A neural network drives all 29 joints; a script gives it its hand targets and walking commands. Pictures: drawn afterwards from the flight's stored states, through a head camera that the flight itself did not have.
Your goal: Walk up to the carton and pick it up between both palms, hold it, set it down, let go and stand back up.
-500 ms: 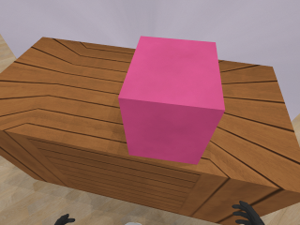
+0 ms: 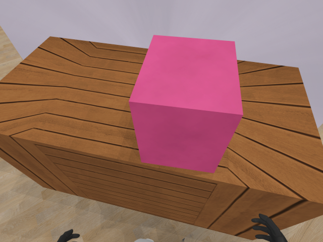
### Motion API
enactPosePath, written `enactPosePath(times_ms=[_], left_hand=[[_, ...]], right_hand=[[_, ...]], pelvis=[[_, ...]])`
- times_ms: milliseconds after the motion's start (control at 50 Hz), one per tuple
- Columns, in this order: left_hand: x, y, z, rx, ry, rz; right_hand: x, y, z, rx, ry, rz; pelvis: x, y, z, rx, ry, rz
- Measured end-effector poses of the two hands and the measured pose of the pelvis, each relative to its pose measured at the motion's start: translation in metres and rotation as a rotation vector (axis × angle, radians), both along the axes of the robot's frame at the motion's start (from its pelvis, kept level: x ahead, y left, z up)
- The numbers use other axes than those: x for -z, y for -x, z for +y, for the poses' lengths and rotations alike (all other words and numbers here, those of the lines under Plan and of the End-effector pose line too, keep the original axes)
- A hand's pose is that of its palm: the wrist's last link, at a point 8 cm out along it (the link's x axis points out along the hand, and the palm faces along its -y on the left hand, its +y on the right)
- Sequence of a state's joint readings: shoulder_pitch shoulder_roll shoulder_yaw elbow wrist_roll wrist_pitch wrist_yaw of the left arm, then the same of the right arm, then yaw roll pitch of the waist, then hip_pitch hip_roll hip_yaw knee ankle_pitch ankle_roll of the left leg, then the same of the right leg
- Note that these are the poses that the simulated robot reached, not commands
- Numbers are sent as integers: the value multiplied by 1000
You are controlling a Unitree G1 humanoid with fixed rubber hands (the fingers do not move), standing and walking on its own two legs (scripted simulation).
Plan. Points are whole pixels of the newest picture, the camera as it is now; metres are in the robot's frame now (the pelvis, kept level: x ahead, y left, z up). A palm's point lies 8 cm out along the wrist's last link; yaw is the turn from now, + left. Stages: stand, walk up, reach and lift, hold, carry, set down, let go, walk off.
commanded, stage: walk up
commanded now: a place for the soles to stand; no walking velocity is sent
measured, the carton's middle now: (184, 106) +0.46 -0.05 +0.05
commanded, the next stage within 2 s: reach and lift in 0.66 s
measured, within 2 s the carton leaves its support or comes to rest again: neither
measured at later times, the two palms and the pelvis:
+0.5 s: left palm out of the picture +0.08 +0.27 -0.09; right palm out of the picture +0.10 -0.26 -0.09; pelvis +0.00 +0.00 +0.01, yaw -1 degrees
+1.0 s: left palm (85, 208) +0.21 +0.22 -0.07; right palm (279, 222) +0.16 -0.26 -0.06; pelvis +0.01 -0.01 +0.01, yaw -6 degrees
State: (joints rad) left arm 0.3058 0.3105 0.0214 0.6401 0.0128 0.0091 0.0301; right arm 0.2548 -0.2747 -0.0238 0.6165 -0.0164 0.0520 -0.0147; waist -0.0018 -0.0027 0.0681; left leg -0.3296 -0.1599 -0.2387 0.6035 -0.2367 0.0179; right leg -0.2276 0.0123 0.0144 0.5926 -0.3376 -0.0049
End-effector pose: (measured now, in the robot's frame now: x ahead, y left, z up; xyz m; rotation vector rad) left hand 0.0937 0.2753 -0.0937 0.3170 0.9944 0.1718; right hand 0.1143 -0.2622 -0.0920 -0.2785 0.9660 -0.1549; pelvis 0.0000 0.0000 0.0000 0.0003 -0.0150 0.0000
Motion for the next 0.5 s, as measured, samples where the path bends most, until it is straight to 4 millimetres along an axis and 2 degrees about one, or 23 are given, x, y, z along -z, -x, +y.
enactPosePath(times_ms=[80, 180, 320, 500], left_hand=[[-6, 9, -5, -4, 7, 8], [-11, 8, -4, -6, 10, -11], [-9, 3, -2, 1, 17, -30], [-5, 10, -2, -5, 18, -4]], right_hand=[[3, 0, 4, -15, -34, 0], [5, 6, 5, -23, -41, 10], [2, 12, 1, -8, -18, 15], [0, 13, 2, 13, -23, 21]], pelvis=[[-4, 1, -1, 2, 10, -6], [-5, 4, -1, 5, 12, -13], [-4, 6, 2, 12, 11, -8], [-5, 5, 1, 21, 4, -2]])
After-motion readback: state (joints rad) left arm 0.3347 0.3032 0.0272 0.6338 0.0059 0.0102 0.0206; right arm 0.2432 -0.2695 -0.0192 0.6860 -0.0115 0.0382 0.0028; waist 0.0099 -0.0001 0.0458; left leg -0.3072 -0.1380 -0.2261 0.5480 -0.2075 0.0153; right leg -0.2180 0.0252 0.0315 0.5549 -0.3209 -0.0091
